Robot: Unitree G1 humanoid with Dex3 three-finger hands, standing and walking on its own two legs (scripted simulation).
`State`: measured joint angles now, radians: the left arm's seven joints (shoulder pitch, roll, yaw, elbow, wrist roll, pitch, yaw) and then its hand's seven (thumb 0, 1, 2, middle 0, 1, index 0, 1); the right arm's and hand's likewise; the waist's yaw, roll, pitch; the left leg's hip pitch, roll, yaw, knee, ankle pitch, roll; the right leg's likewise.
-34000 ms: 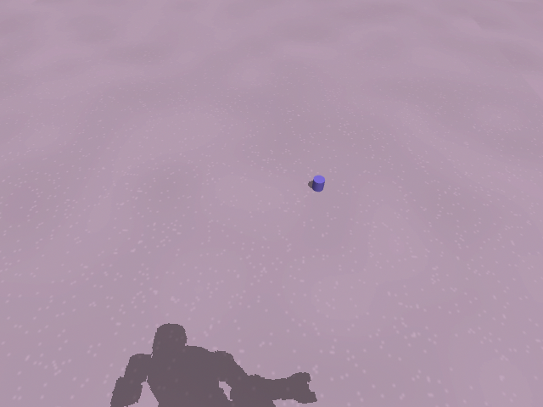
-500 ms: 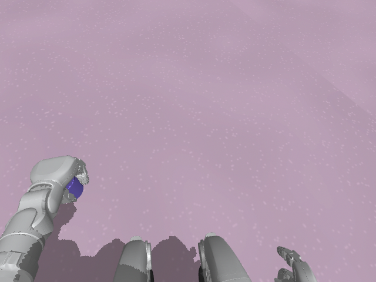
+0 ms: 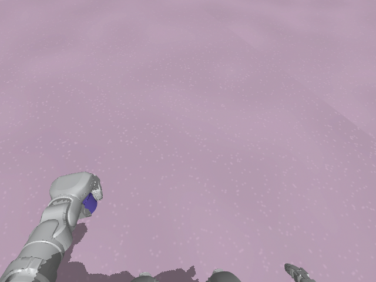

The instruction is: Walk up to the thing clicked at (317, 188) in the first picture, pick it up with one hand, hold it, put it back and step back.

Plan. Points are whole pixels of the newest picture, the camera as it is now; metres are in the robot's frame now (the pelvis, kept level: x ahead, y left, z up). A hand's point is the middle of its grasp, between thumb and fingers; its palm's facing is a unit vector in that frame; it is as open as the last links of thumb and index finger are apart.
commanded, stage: hold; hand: left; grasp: from above
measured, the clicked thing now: (81, 201) +0.35 +0.24 -0.10
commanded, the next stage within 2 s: crouch in 1.98 s
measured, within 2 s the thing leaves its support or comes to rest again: neither
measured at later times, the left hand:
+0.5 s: hand (78, 192) +0.33 +0.22 -0.02, palm faces -0.44 -0.07 -0.90, open 6.3 cm
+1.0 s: hand (78, 199) +0.31 +0.21 +0.00, palm faces -0.43 -0.06 -0.90, open 6.3 cm
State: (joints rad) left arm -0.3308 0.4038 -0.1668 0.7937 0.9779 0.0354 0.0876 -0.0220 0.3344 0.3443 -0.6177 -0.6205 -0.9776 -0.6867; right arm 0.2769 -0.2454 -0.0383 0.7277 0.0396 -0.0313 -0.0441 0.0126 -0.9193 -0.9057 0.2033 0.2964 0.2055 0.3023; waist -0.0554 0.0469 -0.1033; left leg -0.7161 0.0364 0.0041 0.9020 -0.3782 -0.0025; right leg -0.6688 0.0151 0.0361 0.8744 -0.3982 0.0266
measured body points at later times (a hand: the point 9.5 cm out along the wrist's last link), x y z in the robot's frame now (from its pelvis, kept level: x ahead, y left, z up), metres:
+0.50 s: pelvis +0.02 +0.00 +0.03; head +0.04 -0.02 +0.48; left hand +0.35 +0.22 +0.03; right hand +0.14 -0.27 -0.09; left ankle +0.04 +0.12 -0.69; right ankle +0.02 -0.14 -0.69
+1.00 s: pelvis +0.01 -0.01 +0.04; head +0.02 -0.03 +0.49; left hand +0.33 +0.21 +0.05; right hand +0.15 -0.27 -0.08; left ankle +0.04 +0.12 -0.69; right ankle +0.02 -0.14 -0.69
